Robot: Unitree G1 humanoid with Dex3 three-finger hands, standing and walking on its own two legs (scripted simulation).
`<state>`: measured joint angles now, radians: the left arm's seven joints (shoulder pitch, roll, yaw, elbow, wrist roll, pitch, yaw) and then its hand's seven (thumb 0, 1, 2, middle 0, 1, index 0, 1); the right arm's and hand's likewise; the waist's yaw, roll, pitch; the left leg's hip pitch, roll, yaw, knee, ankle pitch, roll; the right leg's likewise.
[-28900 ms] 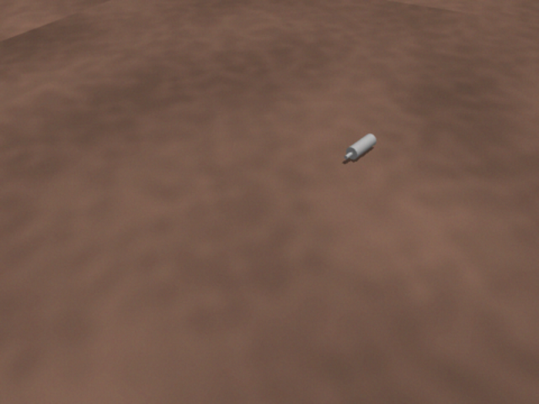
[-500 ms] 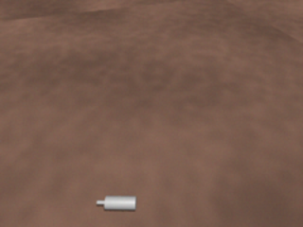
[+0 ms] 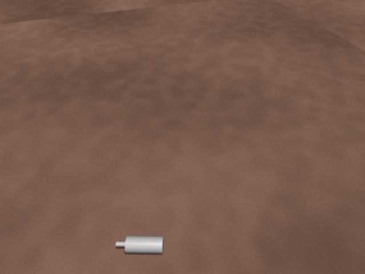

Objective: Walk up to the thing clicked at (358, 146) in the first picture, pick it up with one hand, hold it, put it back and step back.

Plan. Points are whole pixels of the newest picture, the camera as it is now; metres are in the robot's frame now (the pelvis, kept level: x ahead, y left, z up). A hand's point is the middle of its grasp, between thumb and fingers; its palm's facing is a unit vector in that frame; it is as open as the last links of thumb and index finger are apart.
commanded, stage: rise first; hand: left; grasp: from above
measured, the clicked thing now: (139, 244) +0.40 +0.24 -0.74
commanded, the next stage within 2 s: none
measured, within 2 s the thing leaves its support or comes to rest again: neither
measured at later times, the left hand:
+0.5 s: hand out of the picture +0.13 +0.26 -0.21, palm faces -0.10 -0.91 -0.40, open 13.1 cm
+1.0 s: hand out of the picture +0.12 +0.27 -0.30, palm faces -0.31 -0.78 -0.54, open 14.2 cm
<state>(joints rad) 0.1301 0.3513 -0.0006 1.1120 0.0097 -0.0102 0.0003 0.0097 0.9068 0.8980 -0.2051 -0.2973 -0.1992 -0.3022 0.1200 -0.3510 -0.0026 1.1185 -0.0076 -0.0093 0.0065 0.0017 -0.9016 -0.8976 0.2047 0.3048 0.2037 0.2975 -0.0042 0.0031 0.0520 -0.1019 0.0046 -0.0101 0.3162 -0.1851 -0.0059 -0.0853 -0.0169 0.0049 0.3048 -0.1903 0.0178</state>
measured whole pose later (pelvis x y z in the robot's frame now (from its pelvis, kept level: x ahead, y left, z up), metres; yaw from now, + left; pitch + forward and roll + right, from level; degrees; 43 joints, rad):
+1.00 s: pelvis -0.03 +0.01 -0.16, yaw +0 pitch +25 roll -3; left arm 0.18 0.36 0.12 0.50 0.39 0.11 0.02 0.00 -0.56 0.96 -0.09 -1.06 -0.09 -1.06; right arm 0.14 -0.24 -0.03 0.53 0.00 -0.17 0.00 0.01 -0.93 -0.91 0.21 0.30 0.20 0.30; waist -0.03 0.00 -0.17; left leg -1.25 0.00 -0.04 1.42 -0.61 0.00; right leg -1.21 -0.01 -0.01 1.38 -0.61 0.03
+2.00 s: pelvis -0.11 +0.01 -0.42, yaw -5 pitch +34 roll -7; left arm -0.73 0.65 0.09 1.26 1.19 -0.26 0.37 0.00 -0.55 1.05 -0.08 -0.95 -0.06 -0.97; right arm 0.12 -0.26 -0.03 0.76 -0.09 -0.06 0.11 0.00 -0.90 -0.90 0.20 0.30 0.20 0.30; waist -0.14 0.00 -0.12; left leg -2.23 -0.01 -0.11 2.29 -0.66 0.00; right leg -2.15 0.01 -0.05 2.23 -0.67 0.04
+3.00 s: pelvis -0.10 +0.00 -0.45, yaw -6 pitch +34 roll -7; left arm -0.83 0.71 0.11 1.39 1.28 -0.28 0.45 0.00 -0.53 1.01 -0.08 -1.01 -0.08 -1.01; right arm 0.11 -0.26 0.01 0.78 -0.15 -0.04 0.13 0.00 -0.91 -0.90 0.20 0.30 0.20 0.30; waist -0.19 -0.02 -0.07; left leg -2.30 0.00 -0.13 2.41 -0.70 -0.02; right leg -2.24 0.03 -0.06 2.33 -0.70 0.04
